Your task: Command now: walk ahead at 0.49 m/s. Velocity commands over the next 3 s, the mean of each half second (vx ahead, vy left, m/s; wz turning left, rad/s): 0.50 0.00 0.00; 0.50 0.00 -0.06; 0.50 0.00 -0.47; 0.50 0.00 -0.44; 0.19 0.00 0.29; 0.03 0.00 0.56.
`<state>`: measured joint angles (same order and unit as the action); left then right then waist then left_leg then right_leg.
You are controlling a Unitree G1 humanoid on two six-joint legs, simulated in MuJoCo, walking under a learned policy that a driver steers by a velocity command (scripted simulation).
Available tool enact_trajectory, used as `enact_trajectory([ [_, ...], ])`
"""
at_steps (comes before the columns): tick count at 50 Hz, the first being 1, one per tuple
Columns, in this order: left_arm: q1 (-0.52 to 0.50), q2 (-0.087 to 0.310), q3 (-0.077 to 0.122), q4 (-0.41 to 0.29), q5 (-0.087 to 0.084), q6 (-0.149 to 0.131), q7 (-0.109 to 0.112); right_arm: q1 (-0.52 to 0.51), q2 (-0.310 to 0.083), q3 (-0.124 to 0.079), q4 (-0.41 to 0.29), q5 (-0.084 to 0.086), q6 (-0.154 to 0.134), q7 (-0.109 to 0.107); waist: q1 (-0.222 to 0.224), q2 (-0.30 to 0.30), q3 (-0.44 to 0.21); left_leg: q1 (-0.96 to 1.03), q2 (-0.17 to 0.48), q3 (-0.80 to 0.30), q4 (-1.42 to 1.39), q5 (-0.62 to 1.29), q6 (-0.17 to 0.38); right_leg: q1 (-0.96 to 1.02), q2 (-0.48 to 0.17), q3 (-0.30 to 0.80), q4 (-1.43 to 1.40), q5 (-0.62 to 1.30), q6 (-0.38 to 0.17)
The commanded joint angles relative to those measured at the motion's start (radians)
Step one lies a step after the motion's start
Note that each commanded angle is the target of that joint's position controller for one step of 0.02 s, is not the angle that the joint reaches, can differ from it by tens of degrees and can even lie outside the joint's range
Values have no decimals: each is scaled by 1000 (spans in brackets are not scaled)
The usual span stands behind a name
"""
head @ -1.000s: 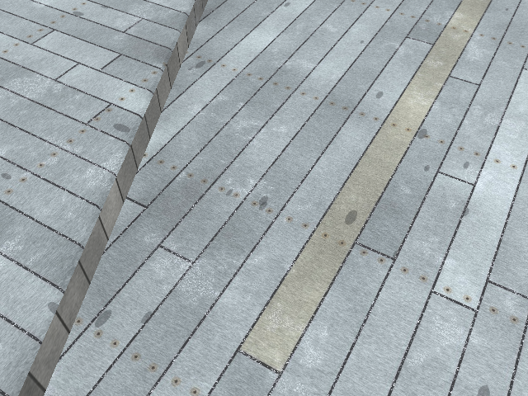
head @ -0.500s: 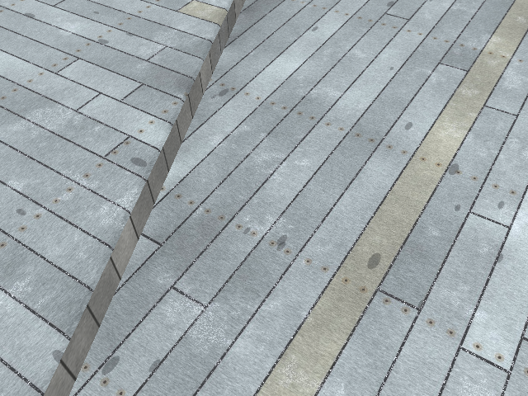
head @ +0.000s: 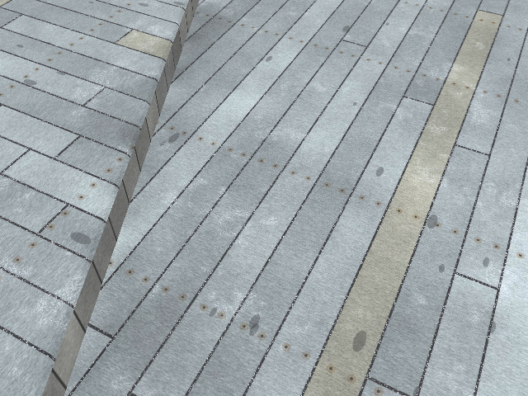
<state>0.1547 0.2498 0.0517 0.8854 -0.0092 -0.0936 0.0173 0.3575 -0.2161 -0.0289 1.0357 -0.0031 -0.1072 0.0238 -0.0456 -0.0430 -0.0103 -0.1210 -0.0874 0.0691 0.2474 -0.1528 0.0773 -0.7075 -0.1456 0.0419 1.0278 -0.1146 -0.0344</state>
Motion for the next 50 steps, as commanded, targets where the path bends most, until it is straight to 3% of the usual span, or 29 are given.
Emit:
enact_trajectory([
  [1,-23,23,1,-51,4,-4,-6,-21,-142,-21,-61,5,-9,-20,30,77,64,-66,269,-169,-148,188,153,1,-6,-6,-200,165,13],
  [6,-198,25,-8,-101,-10,-12,-30,79,-165,-26,-31,21,4,-26,-32,86,96,63,291,-152,-119,146,129,23,46,-41,-425,212,14],
  [9,-245,39,-7,-133,-13,-22,-51,104,-171,-33,-15,21,20,-31,-29,97,106,173,339,-165,-56,190,115,13,60,-38,-488,121,-17],
  [11,-186,68,5,-128,-13,-29,-59,79,-188,-40,-21,20,30,-32,17,121,66,197,346,-158,25,359,94,131,94,-63,-519,49,-47],
  [12,-88,99,22,-101,-11,-31,-57,53,-192,-40,-28,18,36,-33,75,128,5,184,318,-129,139,532,76,277,130,-92,-533,38,-68],
  [13,101,151,49,-43,-11,-31,-51,38,-166,-30,-40,9,39,-32,157,115,-107,98,261,-87,353,591,47,531,132,-85,-524,59,-103],
  [14,298,244,72,-7,2,-27,-40,51,-128,-11,-71,-11,35,-32,205,-32,-274,-134,182,-30,709,270,9,853,-88,181,-517,65,-177],
  [15,326,275,74,10,11,-24,-51,183,10,25,-61,9,9,-18,127,-297,-395,-508,9,-101,1004,-391,-36,1139,-272,664,-673,-129,-330],
  [16,285,167,46,0,2,-26,-50,107,-116,-3,-56,35,-15,-15,153,-165,-316,-617,72,-209,1110,-393,-13,1081,-235,657,-721,-191,-280],
  [17,187,124,32,-20,-2,-27,-46,4,-165,-17,-90,51,-29,-14,135,-107,-177,-655,122,-182,1105,-292,3,934,-203,487,-734,-103,-231],
  [18,100,105,22,-38,2,-27,-48,-44,-160,-19,-100,44,-29,-22,98,-4,-115,-601,175,-156,1059,-198,-2,782,-167,368,-761,27,-210],
  [19,58,71,13,-42,9,-26,-54,-69,-150,-28,-103,26,-19,-30,70,32,-56,-561,203,-147,1002,-142,-4,669,-119,275,-798,98,-189],
  [20,52,70,11,-33,18,-29,-55,-33,-122,-27,-102,23,-5,-29,36,-21,-56,-497,227,-154,967,-112,-10,609,-108,230,-825,126,-195],
  [22,84,68,12,-6,13,-33,-56,-6,-88,-27,-95,22,16,-30,16,-22,-33,-471,234,-139,908,-97,-25,559,-83,161,-862,186,-207],
  [23,95,78,14,2,14,-34,-52,-32,-92,-31,-103,22,24,-33,13,-9,-14,-492,239,-133,879,-73,-31,544,-72,135,-879,194,-206],
  [27,164,110,21,30,12,-22,-27,-188,-90,-35,-159,7,28,-32,46,2,33,-609,241,-122,664,109,-58,581,-66,79,-910,216,-195],
  [31,220,125,22,53,2,-15,-16,-328,-74,-28,-197,13,19,-21,88,-10,64,-571,203,-85,437,255,-57,606,-41,24,-927,163,-164],
  [36,287,132,29,98,-6,2,-10,-447,-80,-22,-245,24,9,5,116,-17,107,-593,180,-79,311,200,-32,750,-98,24,-874,162,-157],
  [39,261,152,39,102,-10,14,-4,-409,-111,-32,-249,25,-2,18,74,-39,77,-490,150,-58,269,94,5,801,-123,26,-792,314,-134],
  [40,238,161,41,97,-9,19,-4,-338,-135,-44,-231,24,-4,17,31,-51,31,-372,116,-28,259,74,21,795,-108,8,-712,476,-120],
  [41,221,146,35,92,-5,24,-4,-185,-172,-68,-182,22,-4,11,-43,-41,-55,-168,80,0,247,81,45,750,-58,-29,-539,593,-96],
  [42,219,119,21,71,7,24,-5,6,-241,-92,-135,12,-4,2,-108,31,-191,139,203,-139,275,93,102,561,0,-70,-256,432,-62],
  [43,336,-10,-16,63,6,4,-16,108,-325,-110,-115,-5,2,-1,-64,280,-325,503,453,-610,181,-84,258,140,186,-80,144,-118,11],
  [44,321,36,-8,83,-13,-22,-20,100,-244,-85,-120,0,1,2,-80,270,-370,514,490,-799,62,-151,263,23,197,95,296,-455,-7],
  [45,238,115,15,57,-43,-33,-22,14,-192,-69,-132,8,-3,0,-64,212,-218,384,466,-632,53,-146,201,-57,141,106,341,-399,-26],
  [46,179,123,18,42,-44,-33,-15,-76,-158,-57,-151,10,-6,0,-29,135,-132,225,432,-483,29,-78,158,-30,78,76,294,-297,-31],
  [47,148,113,25,37,-32,-24,-5,-139,-126,-49,-156,4,-10,4,2,96,-69,90,394,-385,-12,-29,131,16,41,65,228,-223,-29],
  [48,167,98,32,43,-24,-5,1,-168,-100,-40,-152,-6,-16,5,36,112,-35,4,356,-299,-53,-3,106,76,11,72,183,-171,-31],
  [50,215,46,28,57,-25,24,-1,-159,-99,-44,-130,-14,-22,4,60,139,-12,-74,336,-206,-99,70,111,131,-2,72,155,-129,-25],
])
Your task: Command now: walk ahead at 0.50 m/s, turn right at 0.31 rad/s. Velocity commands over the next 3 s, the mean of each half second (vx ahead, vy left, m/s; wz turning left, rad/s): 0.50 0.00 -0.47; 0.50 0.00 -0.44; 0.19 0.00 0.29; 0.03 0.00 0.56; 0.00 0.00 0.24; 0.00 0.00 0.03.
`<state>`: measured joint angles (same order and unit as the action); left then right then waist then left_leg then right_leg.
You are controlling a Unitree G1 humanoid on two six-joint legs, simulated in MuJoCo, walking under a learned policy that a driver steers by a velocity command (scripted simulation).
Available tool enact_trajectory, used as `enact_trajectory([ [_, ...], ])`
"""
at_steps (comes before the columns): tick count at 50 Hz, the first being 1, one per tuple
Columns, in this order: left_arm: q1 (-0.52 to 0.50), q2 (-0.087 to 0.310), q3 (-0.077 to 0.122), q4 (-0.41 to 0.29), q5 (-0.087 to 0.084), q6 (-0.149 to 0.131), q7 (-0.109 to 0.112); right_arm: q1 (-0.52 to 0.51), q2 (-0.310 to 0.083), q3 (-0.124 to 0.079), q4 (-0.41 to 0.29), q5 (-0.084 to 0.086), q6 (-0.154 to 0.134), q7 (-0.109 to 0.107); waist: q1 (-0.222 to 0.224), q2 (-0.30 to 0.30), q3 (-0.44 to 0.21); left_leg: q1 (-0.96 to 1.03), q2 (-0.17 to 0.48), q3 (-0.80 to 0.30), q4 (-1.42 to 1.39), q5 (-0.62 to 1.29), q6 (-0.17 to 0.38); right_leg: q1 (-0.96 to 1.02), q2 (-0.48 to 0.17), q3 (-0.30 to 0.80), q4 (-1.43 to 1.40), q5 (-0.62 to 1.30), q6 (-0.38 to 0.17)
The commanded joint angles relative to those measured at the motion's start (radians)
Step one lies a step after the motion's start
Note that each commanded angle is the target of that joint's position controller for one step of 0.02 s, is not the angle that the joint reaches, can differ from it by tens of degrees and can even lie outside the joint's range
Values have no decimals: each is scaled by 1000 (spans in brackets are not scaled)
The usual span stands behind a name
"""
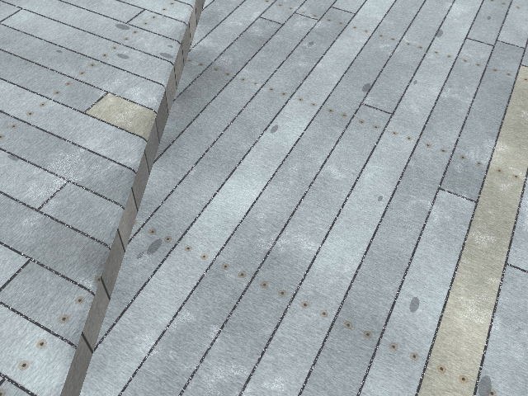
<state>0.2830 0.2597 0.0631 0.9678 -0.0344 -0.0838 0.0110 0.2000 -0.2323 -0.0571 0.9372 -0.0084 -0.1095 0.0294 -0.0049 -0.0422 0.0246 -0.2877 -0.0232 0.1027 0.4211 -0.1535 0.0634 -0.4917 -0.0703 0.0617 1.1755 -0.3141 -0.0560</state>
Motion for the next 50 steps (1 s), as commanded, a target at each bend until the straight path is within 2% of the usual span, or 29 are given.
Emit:
enact_trajectory([
  [1,77,33,20,-32,-1,22,6,10,-96,-19,-20,-10,-23,-6,26,134,-31,85,268,-197,-286,109,125,-108,-76,56,-8,105,0],
  [5,-28,40,31,-76,7,27,4,52,-124,-26,1,-13,-18,-32,10,100,7,145,263,-91,-302,205,110,-243,-59,81,-158,287,15],
  [9,-139,23,24,-119,13,22,-18,74,-136,-23,6,-8,-11,-50,-21,91,36,190,254,5,-316,228,81,-236,-41,13,-362,429,17],
  [12,-237,4,12,-169,16,22,-37,136,-149,-26,26,-1,4,-57,-59,74,74,296,287,41,-295,277,79,-282,-37,-34,-454,414,6],
  [15,-305,-4,6,-224,12,23,-58,167,-165,-34,34,9,28,-59,-72,72,93,410,322,71,-230,394,78,-316,-20,-90,-506,313,-13],
  [16,-309,0,7,-239,10,24,-66,158,-174,-37,31,13,36,-61,-61,79,89,424,327,89,-194,484,71,-289,-7,-115,-523,266,-26],
  [18,-265,32,21,-254,10,27,-76,125,-204,-45,13,18,47,-68,-15,126,31,429,324,122,-71,825,52,-145,57,-185,-526,170,-61],
  [19,-192,62,36,-248,7,30,-77,110,-219,-49,4,20,54,-72,32,152,-18,419,319,133,45,974,42,-34,96,-208,-521,126,-85],
  [20,-61,110,61,-221,3,32,-74,82,-229,-50,-6,24,58,-73,108,155,-91,368,297,142,223,1004,22,153,134,-211,-574,154,-118],
  [21,102,184,98,-182,5,37,-56,67,-228,-48,-22,25,53,-72,191,101,-175,183,250,144,489,789,-19,446,112,-108,-652,200,-165],
  [22,141,291,116,-168,5,40,-36,145,-75,-6,-65,-16,28,-52,98,-175,-249,-256,79,105,862,-168,-75,797,-151,364,-666,209,-308],
  [23,161,265,99,-196,20,25,-40,118,-92,3,-103,21,-25,-33,99,-151,-413,-451,-34,-143,1054,-448,-76,946,-290,796,-852,94,-435],
  [24,143,192,79,-190,29,16,-41,-11,-153,-15,-133,58,-55,-22,135,-60,-303,-553,33,-207,1046,-358,-43,891,-247,652,-881,147,-356],
  [25,74,147,67,-199,20,7,-40,-41,-150,-12,-143,57,-65,-22,97,1,-199,-542,82,-200,952,-264,-25,742,-202,492,-876,225,-307],
  [26,-7,115,56,-219,16,5,-42,-40,-147,-18,-129,34,-61,-30,46,68,-132,-471,118,-191,862,-215,-32,579,-155,382,-887,316,-271],
  [27,-53,88,45,-235,19,4,-39,-20,-159,-29,-126,20,-46,-34,10,65,-104,-395,142,-191,797,-183,-43,467,-123,315,-909,377,-255],
  [28,-65,86,42,-245,24,3,-36,-3,-157,-33,-130,15,-29,-32,-13,52,-94,-345,152,-191,756,-166,-56,399,-107,295,-930,399,-252],
  [29,-62,102,45,-247,20,1,-31,2,-145,-34,-138,7,-16,-33,-23,48,-84,-329,152,-181,707,-156,-74,358,-99,278,-943,430,-255],
  [32,-18,155,58,-246,18,0,-9,-86,-113,-26,-176,-8,2,-41,-8,24,-45,-334,129,-150,519,-37,-117,267,-64,208,-965,470,-244],
  [36,37,157,59,-240,12,12,2,-233,-86,-12,-220,2,-3,-33,54,-36,-23,-259,60,-137,205,213,-118,228,-5,170,-941,325,-176],
  [40,94,133,51,-208,11,13,1,-282,-115,-14,-242,13,-18,-13,86,-62,-22,-231,53,-151,100,257,-90,325,-62,230,-890,246,-158],
  [43,95,143,52,-201,18,19,8,-246,-151,-24,-242,11,-34,-3,55,-92,-18,-199,48,-143,62,132,-43,421,-110,286,-814,327,-139],
  [44,79,141,50,-206,19,23,8,-181,-164,-32,-224,8,-38,-4,16,-97,-40,-116,29,-119,30,115,-20,430,-91,277,-754,437,-124],
  [45,66,117,40,-215,24,23,5,-69,-196,-48,-194,-2,-43,-8,-36,-77,-116,49,45,-130,30,131,16,407,-36,240,-613,541,-99],
  [46,63,84,23,-236,38,23,5,102,-247,-60,-173,-11,-43,-11,-104,21,-260,311,197,-297,55,142,82,271,32,165,-334,385,-62],
  [47,239,13,5,-230,6,8,1,215,-320,-84,-120,-10,-30,-2,-43,373,-370,641,405,-766,-43,-61,257,-107,185,81,9,-161,15],
  [48,220,96,13,-210,-6,1,2,212,-224,-61,-121,21,-27,5,-69,287,-315,631,416,-898,-124,-313,242,-255,137,151,129,-255,11],
  [49,89,149,25,-234,-7,-1,0,143,-166,-44,-138,25,-22,1,-87,178,-166,501,378,-747,-139,-327,195,-304,92,137,152,-166,4],
  [50,4,141,22,-258,12,-4,4,61,-156,-33,-157,10,-11,1,-60,93,-82,350,332,-625,-151,-135,173,-266,46,74,115,-91,9],
])
Over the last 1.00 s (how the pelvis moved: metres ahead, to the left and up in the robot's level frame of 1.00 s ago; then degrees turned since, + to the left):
0.56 0.00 -0.01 -2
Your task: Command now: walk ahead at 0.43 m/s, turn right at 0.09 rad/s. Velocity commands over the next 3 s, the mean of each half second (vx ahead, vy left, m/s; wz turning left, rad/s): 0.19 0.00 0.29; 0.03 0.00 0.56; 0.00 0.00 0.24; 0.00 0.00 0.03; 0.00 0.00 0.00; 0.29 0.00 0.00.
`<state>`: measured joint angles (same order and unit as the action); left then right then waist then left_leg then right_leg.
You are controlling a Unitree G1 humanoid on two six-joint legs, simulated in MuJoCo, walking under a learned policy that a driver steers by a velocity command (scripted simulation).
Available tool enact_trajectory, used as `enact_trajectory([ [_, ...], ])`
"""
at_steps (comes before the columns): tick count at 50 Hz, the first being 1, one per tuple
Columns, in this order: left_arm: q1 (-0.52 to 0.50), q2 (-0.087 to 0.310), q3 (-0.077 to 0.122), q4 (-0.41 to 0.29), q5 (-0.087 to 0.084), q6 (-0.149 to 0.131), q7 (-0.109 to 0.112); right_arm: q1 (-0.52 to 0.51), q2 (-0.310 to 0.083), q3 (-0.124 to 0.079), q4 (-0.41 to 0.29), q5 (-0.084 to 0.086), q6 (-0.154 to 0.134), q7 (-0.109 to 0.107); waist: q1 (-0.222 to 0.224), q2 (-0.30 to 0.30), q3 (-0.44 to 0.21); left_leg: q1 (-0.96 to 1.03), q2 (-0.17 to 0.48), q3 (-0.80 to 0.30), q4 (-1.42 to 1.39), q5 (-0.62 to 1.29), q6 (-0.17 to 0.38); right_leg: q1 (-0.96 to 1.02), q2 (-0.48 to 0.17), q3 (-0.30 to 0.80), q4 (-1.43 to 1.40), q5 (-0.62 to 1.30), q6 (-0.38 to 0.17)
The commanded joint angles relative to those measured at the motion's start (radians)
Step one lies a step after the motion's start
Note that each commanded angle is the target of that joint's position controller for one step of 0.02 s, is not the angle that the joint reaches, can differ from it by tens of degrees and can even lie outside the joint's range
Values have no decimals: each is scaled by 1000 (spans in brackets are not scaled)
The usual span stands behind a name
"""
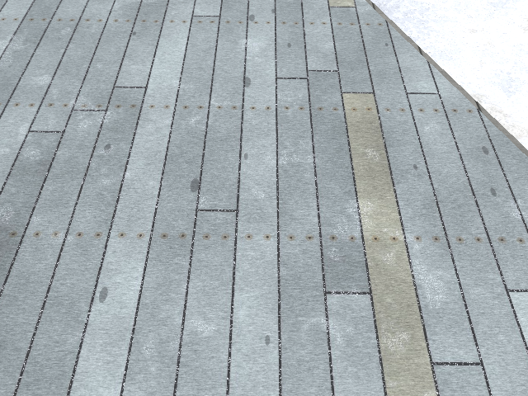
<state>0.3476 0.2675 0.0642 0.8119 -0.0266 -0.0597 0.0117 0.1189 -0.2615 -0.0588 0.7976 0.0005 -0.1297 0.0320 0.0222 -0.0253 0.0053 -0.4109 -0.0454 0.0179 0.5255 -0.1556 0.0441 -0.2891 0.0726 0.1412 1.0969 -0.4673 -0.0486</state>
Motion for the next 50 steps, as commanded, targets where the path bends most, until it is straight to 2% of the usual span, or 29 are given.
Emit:
enact_trajectory([
  [1,-98,125,25,-116,27,-31,6,100,-112,-23,-22,-7,13,1,-62,60,-12,362,322,-457,-259,122,197,-433,-121,-31,135,98,14],
  [2,-87,115,28,-119,37,-31,7,88,-97,-13,-22,-14,13,1,-32,79,-25,306,288,-383,-251,351,190,-361,-141,-39,88,108,24],
  [4,-57,64,19,-119,40,-26,9,99,-84,-6,-2,-10,13,-1,-4,111,-62,277,242,-277,-235,665,193,-289,-136,-68,-27,101,53],
  [6,-84,37,9,-133,38,-20,15,116,-140,-22,12,-4,21,-15,-2,119,-87,268,232,-228,-227,795,203,-260,-114,-93,-165,147,80],
  [8,-133,37,5,-143,34,-9,19,122,-189,-39,11,8,42,-29,-13,123,-110,243,216,-200,-219,765,187,-209,-90,-103,-276,246,91],
  [9,-159,43,6,-147,30,-2,20,129,-195,-42,11,15,52,-35,-20,126,-114,232,207,-197,-216,724,175,-187,-77,-102,-321,297,94],
  [14,-277,64,12,-178,24,13,18,171,-180,-44,15,28,91,-53,-51,150,-82,229,205,-283,-169,458,145,-148,-41,-69,-492,345,94],
  [17,-217,95,28,-161,26,-7,11,108,-172,-45,-19,34,106,-64,5,152,-81,215,166,-352,-77,276,101,-11,-43,-65,-700,433,62],
  [18,-182,130,38,-157,40,-14,16,115,-137,-36,-34,27,107,-65,7,112,-117,155,118,-338,8,170,57,119,-129,-24,-738,565,24],
  [19,-127,194,50,-164,59,-9,30,131,-74,-18,-58,4,104,-64,4,-65,-194,5,28,-236,244,-141,4,308,-346,140,-693,919,-61],
  [20,-119,201,51,-163,66,10,26,271,-60,-11,-64,10,101,-61,-52,-272,-273,-179,-59,-139,433,-599,-42,421,-542,364,-680,1061,-235],
  [21,-135,148,42,-170,49,18,22,283,-150,-32,-42,12,110,-59,-39,-185,-258,-220,10,-140,592,-546,-76,369,-529,383,-717,889,-260],
  [22,-174,104,28,-180,44,20,21,225,-192,-50,-43,19,126,-62,-32,-114,-189,-247,35,-129,667,-467,-96,304,-453,266,-725,764,-220],
  [23,-226,95,23,-184,44,24,20,209,-185,-55,-39,21,149,-69,-47,-74,-150,-242,56,-119,684,-401,-111,228,-397,182,-747,648,-184],
  [24,-259,95,21,-185,41,28,19,198,-183,-59,-47,16,168,-74,-52,-85,-114,-227,69,-115,695,-347,-125,156,-375,133,-770,581,-173],
  [26,-278,112,25,-174,54,33,21,186,-138,-51,-70,18,184,-70,-59,-115,-72,-163,66,-70,668,-272,-137,48,-322,22,-814,538,-171],
  [31,-260,145,38,-151,46,41,35,99,-98,-32,-141,12,179,-49,-24,-122,-112,-92,103,-33,425,-208,-127,97,-354,-66,-814,557,-194],
  [34,-253,179,49,-141,37,48,29,82,-118,-34,-165,14,180,-32,-15,-136,-124,-10,96,6,306,-200,-100,103,-380,-91,-799,549,-185],
  [36,-248,192,54,-131,24,51,23,87,-130,-41,-175,14,185,-22,-22,-141,-117,36,87,25,207,-185,-70,116,-395,-98,-769,521,-162],
  [38,-253,188,54,-118,4,56,23,145,-130,-49,-157,11,186,-15,-58,-121,-116,162,51,59,15,-67,-21,78,-369,-145,-684,447,-98],
  [39,-201,156,48,-93,5,59,20,179,-159,-61,-148,6,186,-21,-60,-56,-103,258,51,11,-83,27,16,0,-326,-201,-583,347,-26],
  [40,-175,92,31,-107,44,60,11,197,-273,-89,-163,3,184,-41,-25,236,-87,392,285,-315,-154,333,108,-238,-201,-317,-290,47,86],
  [41,-252,98,31,-162,57,56,19,169,-335,-92,-202,-24,170,-38,-53,346,-75,346,453,-543,-187,450,296,-431,-76,-217,-70,-210,126],
  [42,-318,140,43,-170,43,54,26,178,-287,-82,-203,-42,148,-31,-96,228,-103,307,412,-508,-210,346,304,-426,-90,-108,43,-176,109],
  [43,-306,146,50,-162,28,59,31,131,-262,-73,-201,-32,133,-32,-58,189,-78,289,351,-427,-204,282,244,-431,-103,-83,63,-80,92],
  [44,-270,144,54,-134,33,65,41,76,-229,-66,-209,-10,130,-38,-31,146,-77,282,302,-375,-193,226,188,-426,-114,-72,49,-5,92],
  [45,-253,153,58,-125,40,69,47,45,-206,-56,-217,5,132,-43,-18,163,-76,264,282,-349,-190,244,168,-406,-112,-71,47,43,99],
  [47,-229,140,58,-122,37,65,42,48,-188,-47,-225,2,137,-54,-6,165,-104,249,248,-327,-184,289,168,-351,-87,-76,66,106,110],
  [50,-252,117,48,-132,30,57,37,78,-197,-50,-225,5,140,-65,-22,158,-107,300,236,-349,-174,269,170,-356,-73,-65,-63,140,123],
])
Over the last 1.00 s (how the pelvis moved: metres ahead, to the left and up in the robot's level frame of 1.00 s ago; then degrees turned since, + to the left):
0.56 -0.11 -0.01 -29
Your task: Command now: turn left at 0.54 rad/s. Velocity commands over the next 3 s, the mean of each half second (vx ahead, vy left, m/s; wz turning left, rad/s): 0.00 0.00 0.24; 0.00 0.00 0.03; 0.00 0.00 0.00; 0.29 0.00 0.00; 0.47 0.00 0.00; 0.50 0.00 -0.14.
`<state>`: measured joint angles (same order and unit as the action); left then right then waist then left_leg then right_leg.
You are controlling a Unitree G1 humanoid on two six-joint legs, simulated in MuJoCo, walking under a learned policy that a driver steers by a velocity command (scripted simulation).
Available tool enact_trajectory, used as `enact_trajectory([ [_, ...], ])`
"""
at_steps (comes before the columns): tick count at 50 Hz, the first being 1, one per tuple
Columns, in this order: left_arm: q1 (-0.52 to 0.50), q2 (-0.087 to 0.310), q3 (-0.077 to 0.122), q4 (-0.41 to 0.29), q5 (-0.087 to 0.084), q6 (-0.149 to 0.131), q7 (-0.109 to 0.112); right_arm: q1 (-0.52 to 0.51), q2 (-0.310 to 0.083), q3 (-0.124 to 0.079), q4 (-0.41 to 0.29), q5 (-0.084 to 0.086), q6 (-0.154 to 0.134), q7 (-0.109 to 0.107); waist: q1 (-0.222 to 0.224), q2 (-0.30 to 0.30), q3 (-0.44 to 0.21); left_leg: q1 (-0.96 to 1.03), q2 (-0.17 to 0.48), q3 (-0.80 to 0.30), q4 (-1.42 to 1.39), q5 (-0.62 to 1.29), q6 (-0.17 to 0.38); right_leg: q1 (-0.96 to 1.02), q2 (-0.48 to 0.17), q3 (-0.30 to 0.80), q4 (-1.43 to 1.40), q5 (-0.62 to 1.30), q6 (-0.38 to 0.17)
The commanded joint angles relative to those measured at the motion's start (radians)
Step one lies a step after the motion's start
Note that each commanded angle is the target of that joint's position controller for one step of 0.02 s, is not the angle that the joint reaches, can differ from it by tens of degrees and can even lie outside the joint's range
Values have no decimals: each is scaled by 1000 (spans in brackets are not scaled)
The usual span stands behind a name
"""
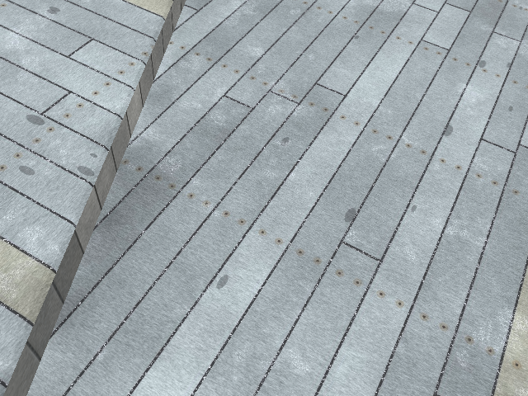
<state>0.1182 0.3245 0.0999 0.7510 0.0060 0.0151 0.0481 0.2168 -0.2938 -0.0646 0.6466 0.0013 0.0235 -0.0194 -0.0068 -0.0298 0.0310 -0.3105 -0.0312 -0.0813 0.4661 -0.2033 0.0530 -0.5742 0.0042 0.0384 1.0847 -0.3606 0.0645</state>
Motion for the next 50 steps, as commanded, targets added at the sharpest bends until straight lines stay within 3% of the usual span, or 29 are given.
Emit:
enact_trajectory([
  [1,-27,55,8,-71,-4,-18,-2,-18,-166,-45,-75,4,-11,-17,2,165,-136,215,223,-254,-111,296,161,-63,-5,39,-103,40,15],
  [4,-34,49,0,-69,-7,-19,-14,-20,-165,-43,-79,-3,-6,-18,-14,186,-135,183,222,-271,-107,231,168,26,-11,34,-224,32,21],
  [9,-27,56,-5,-73,-15,-29,-31,-32,-160,-34,-73,-8,2,-2,-28,189,-110,125,223,-325,-84,244,181,171,-7,13,-378,-19,0],
  [11,4,44,-9,-64,-15,-37,-40,-57,-143,-25,-70,0,4,0,-1,175,-111,120,202,-329,-54,270,162,254,-3,2,-533,53,-18],
  [12,33,33,-12,-54,-10,-43,-46,-66,-128,-18,-67,6,5,0,24,162,-111,95,176,-315,-39,252,132,338,-3,-6,-680,183,-35],
  [13,45,57,-10,-54,5,-47,-47,-36,-110,-12,-59,2,-1,-1,18,127,-121,50,145,-296,-23,172,84,431,-52,32,-722,303,-58],
  [14,62,125,1,-65,24,-47,-42,3,-79,-3,-60,-19,-10,1,-15,-15,-149,-19,64,-214,88,8,24,515,-197,158,-712,503,-114],
  [15,8,124,-5,-52,29,-44,-43,21,-69,-3,-66,-16,-17,4,-70,-176,-118,-36,-18,-84,100,-170,-27,426,-268,247,-721,513,-227],
  [16,-41,54,-25,-74,23,-47,-46,6,-104,-9,-53,-27,-19,2,-51,-154,-104,14,10,-67,98,-172,-60,375,-270,254,-747,434,-257],
  [17,-46,46,-28,-71,18,-49,-46,-26,-111,-15,-54,-24,-18,1,-37,-143,-93,28,13,-59,75,-104,-63,378,-223,218,-738,358,-222],
  [20,-13,60,-33,-58,12,-58,-45,-52,-81,-9,-56,-27,-1,5,-18,-115,-70,93,33,-70,26,41,-55,329,-147,147,-720,191,-140],
  [22,1,58,-37,-60,13,-56,-45,-37,-82,-11,-43,-17,-4,10,-5,-47,-42,76,31,-77,23,58,-31,326,-101,93,-695,135,-111],
  [28,25,39,-48,-54,6,-49,-41,-20,-66,-10,-23,-18,-20,6,12,46,-52,70,44,-100,6,104,-31,354,-68,57,-640,168,-108],
  [50,53,21,-63,51,1,-54,-43,21,-37,-8,12,-15,-18,-20,8,32,-32,125,43,-89,11,144,-45,325,-46,48,-657,158,-100],
])
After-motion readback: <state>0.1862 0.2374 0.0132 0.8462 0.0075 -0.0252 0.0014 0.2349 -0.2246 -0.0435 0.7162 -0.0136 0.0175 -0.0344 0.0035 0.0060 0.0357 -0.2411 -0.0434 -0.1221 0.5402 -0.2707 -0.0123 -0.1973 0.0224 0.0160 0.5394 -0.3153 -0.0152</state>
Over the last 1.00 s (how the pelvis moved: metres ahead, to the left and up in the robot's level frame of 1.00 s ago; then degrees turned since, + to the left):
0.14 0.03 0.02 31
